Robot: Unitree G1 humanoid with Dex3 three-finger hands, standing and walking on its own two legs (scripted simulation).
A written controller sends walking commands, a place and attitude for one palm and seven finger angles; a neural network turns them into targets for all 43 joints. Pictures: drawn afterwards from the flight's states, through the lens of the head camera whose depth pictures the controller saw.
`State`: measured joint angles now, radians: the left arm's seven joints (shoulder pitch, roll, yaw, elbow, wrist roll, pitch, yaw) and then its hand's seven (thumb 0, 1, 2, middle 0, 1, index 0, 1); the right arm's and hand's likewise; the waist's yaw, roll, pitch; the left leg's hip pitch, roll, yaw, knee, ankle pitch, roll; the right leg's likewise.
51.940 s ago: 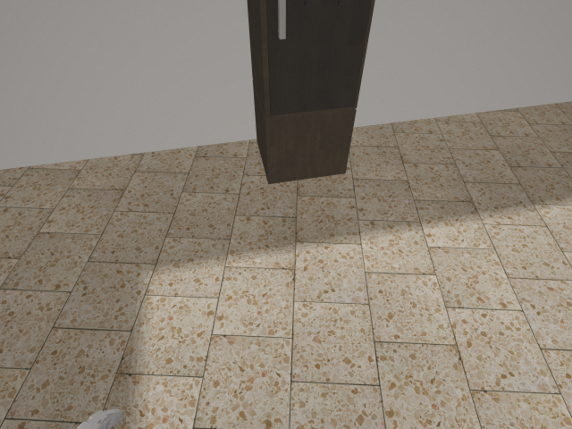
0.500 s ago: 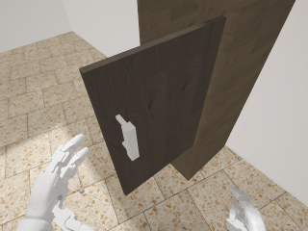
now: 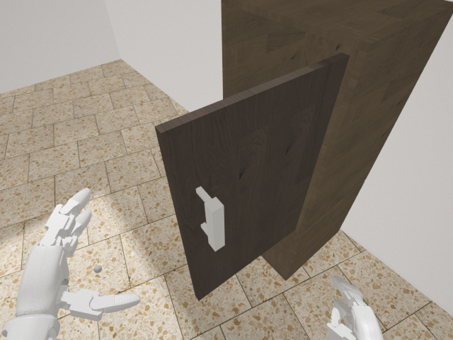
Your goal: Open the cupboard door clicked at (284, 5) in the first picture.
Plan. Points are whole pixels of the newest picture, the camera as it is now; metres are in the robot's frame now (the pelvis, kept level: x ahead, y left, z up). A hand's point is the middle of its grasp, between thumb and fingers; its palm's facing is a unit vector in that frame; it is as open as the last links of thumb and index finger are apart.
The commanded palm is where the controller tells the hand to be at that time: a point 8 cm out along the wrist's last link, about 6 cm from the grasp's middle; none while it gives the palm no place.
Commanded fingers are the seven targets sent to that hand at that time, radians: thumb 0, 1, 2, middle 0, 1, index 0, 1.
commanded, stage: draw the hand back to the body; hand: left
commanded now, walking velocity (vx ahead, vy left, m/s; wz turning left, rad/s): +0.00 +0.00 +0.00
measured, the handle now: (209, 218) +0.31 +0.07 +0.07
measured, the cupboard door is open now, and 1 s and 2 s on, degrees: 87 87 87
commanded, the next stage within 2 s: step back with the hand held close in 0.88 s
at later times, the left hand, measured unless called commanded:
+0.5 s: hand (55, 228) +0.20 +0.25 +0.17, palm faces +0.43 -0.80 -0.41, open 9.1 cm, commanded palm +0.15 +0.29 +0.19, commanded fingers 0.00 0.90 0.90 -0.20 -0.30 -0.20 -0.30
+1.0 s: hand (62, 233) +0.20 +0.24 +0.18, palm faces +0.45 -0.80 -0.40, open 7.4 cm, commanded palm +0.15 +0.27 +0.20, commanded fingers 0.00 0.90 0.90 -0.20 -0.30 -0.20 -0.30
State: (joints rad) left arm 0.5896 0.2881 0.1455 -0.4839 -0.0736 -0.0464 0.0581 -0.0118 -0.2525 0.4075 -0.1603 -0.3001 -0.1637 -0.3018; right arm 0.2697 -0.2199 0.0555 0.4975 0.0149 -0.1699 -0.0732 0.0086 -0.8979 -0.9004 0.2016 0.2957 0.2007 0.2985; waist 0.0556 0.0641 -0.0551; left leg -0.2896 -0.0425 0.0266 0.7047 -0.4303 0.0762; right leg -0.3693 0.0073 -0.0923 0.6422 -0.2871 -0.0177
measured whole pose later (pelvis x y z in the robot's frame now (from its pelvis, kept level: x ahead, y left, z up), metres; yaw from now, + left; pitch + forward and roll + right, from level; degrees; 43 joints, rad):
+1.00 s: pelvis +0.00 -0.02 +0.02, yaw -1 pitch -5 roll -1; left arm 0.46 0.33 0.33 -0.38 -0.06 -0.10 0.12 0.01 0.89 0.90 -0.21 -0.30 -0.21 -0.30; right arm 0.20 -0.23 0.01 0.64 0.00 -0.12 -0.05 0.01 -0.90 -0.90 0.20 0.30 0.20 0.30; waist 0.07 0.08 0.03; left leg -0.03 -0.02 0.03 0.42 -0.30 0.05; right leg -0.13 0.04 -0.08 0.38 -0.17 -0.05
